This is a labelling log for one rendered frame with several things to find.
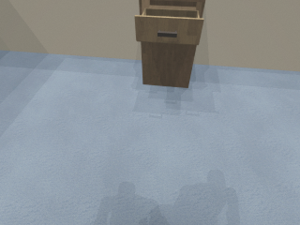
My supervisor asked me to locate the handle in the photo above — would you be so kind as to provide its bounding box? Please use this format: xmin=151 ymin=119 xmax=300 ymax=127
xmin=157 ymin=29 xmax=177 ymax=38

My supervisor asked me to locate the cabinet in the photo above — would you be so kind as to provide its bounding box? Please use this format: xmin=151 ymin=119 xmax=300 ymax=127
xmin=139 ymin=0 xmax=205 ymax=88

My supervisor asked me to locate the drawer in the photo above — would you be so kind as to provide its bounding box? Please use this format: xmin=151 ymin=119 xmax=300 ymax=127
xmin=134 ymin=8 xmax=204 ymax=45

